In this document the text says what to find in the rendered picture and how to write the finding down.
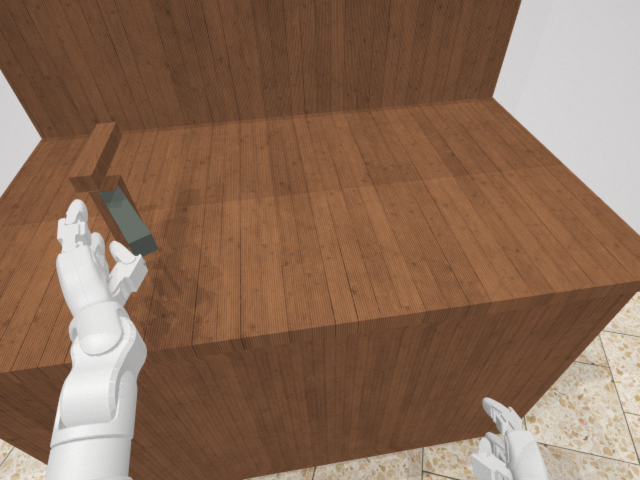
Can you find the counter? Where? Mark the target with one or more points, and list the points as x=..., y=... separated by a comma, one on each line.
x=357, y=243

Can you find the tap lever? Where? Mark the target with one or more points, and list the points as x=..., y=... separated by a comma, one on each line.
x=137, y=235

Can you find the robot left forearm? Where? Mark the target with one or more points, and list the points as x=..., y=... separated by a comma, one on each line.
x=95, y=417

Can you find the right robot hand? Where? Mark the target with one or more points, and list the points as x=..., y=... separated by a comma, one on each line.
x=518, y=456

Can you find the left robot hand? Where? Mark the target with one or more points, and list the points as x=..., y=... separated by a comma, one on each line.
x=82, y=269

